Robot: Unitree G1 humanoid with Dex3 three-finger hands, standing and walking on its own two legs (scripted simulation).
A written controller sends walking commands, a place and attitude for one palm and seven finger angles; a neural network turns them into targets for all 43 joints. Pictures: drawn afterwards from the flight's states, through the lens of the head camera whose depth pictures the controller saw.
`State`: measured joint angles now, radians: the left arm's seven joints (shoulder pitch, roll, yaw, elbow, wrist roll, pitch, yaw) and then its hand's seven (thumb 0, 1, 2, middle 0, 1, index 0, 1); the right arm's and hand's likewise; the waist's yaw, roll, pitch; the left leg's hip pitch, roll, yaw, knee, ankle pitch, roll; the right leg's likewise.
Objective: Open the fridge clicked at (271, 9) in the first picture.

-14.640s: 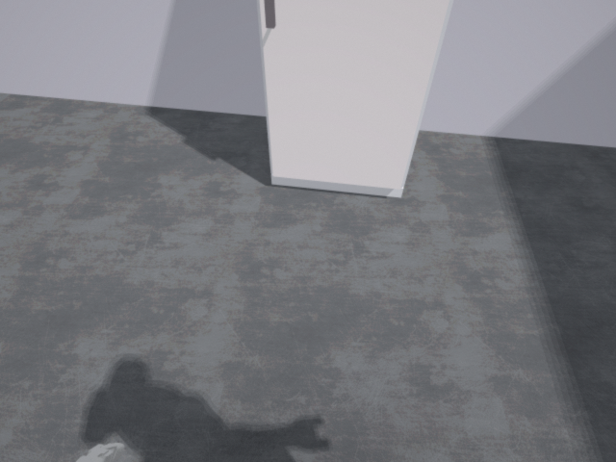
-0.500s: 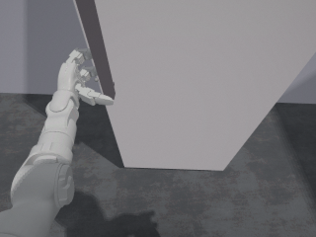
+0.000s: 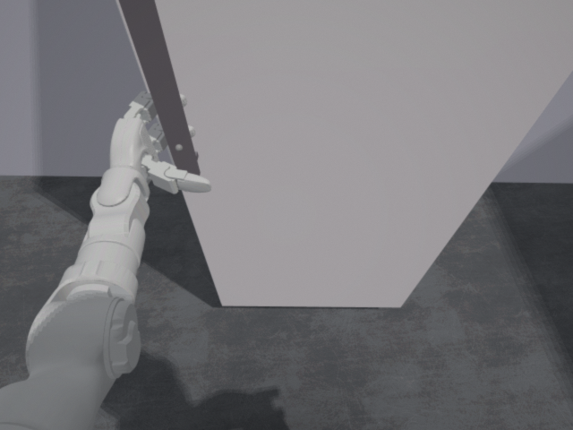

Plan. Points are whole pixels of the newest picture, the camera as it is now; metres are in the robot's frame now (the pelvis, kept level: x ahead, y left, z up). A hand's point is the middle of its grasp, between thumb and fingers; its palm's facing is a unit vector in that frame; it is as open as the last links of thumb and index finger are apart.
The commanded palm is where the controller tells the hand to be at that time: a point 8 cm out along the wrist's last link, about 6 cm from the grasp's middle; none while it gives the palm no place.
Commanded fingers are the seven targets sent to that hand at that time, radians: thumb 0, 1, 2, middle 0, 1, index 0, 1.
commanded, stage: slide the fingers in behind the handle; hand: left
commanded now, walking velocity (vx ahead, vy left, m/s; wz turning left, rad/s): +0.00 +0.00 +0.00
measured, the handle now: (159, 52) +0.53 +0.14 +0.24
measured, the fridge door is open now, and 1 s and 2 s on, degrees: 0 0 1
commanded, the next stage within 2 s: grip the handle and tug to test in 0.30 s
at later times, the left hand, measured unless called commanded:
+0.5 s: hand (177, 148) +0.47 +0.13 +0.14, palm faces -0.05 -1.00 +0.01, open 14.1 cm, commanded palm +0.44 +0.18 +0.14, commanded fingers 0.00 -0.22 0.42 -0.33 -1.24 -0.33 -1.24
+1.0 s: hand (177, 145) +0.47 +0.14 +0.14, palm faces -0.04 -1.00 +0.01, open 7.2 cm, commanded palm +0.45 +0.18 +0.14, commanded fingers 0.00 0.90 0.90 -0.45 -1.40 -0.45 -1.40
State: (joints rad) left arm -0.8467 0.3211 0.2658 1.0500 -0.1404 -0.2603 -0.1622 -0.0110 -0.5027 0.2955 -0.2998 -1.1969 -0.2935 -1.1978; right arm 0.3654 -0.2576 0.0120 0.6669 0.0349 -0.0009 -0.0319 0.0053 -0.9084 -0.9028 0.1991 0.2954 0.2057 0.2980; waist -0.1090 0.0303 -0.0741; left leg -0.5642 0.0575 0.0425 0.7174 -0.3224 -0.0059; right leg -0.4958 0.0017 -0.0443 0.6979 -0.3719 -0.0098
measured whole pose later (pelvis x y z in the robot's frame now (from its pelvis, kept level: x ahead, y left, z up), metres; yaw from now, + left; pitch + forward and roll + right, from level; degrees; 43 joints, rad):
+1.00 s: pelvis +0.01 +0.00 +0.00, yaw +0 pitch +10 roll -1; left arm -0.80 0.30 0.24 0.97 -0.15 -0.23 -0.15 0.00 0.50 0.72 -0.35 -1.31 -0.34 -1.30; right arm 0.36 -0.26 0.00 0.66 0.04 0.02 -0.02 0.01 -0.91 -0.90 0.20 0.30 0.21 0.30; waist -0.10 0.03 -0.08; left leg -0.54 0.06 0.05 0.71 -0.33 0.00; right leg -0.47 0.00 -0.04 0.68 -0.38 -0.01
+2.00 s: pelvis +0.05 +0.00 +0.01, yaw -3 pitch +8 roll +0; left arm -0.43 0.24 0.23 0.47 -0.20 -0.07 -0.13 0.01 0.63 0.70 -0.23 -1.34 -0.21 -1.31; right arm 0.33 -0.25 -0.01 0.58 0.04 0.03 -0.01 0.01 -0.91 -0.90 0.20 0.30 0.20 0.30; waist -0.07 0.03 -0.10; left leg -0.38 0.05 0.06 0.60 -0.34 0.00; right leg -0.33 0.01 0.01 0.57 -0.36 -0.01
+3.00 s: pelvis +0.10 -0.06 +0.02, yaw +3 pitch -3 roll +1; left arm 0.36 0.18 0.01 -0.37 -0.04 -0.09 0.11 -0.01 0.55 0.77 -0.40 -1.36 -0.29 -1.40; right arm 0.15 -0.18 0.00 0.57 -0.03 -0.03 -0.04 0.01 -0.91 -0.90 0.20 0.30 0.21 0.30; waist -0.01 0.03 0.10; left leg -0.24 -0.04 -0.02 0.41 -0.13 0.02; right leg -0.35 0.05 -0.02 1.09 -0.51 0.02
